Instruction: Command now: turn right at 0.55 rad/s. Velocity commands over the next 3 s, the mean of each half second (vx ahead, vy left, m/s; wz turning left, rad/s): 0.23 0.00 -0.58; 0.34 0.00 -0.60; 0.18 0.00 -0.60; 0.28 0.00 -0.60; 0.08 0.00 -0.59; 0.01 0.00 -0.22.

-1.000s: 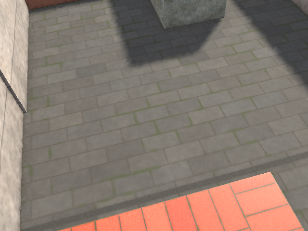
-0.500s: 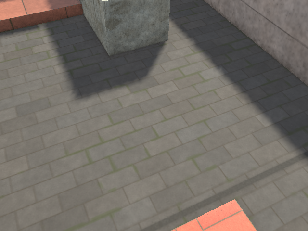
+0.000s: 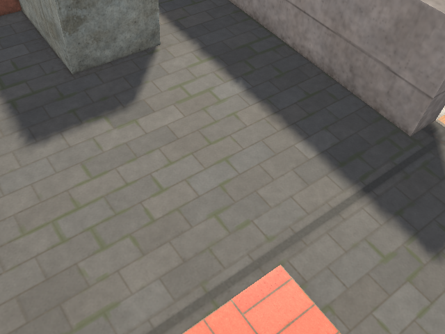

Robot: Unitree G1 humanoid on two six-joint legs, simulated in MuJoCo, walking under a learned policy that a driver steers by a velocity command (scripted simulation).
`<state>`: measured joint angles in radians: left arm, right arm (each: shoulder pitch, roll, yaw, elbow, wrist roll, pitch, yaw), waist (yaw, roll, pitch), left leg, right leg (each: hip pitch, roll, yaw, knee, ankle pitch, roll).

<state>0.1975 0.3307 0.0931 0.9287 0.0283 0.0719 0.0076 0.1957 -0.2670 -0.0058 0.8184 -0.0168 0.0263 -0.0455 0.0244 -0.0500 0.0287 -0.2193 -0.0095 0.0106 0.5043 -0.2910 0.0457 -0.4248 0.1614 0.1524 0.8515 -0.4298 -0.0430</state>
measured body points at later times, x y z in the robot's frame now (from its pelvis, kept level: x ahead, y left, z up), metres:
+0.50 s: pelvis +0.06 -0.08 -0.01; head +0.07 -0.10 +0.44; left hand +0.27 +0.14 -0.11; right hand -0.01 -0.35 -0.15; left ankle +0.02 +0.08 -0.67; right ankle +0.02 -0.14 -0.74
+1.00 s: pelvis +0.27 -0.16 -0.01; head +0.31 -0.17 +0.44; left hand +0.46 +0.06 -0.15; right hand +0.25 -0.47 -0.11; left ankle +0.40 -0.13 -0.74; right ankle +0.12 -0.18 -0.64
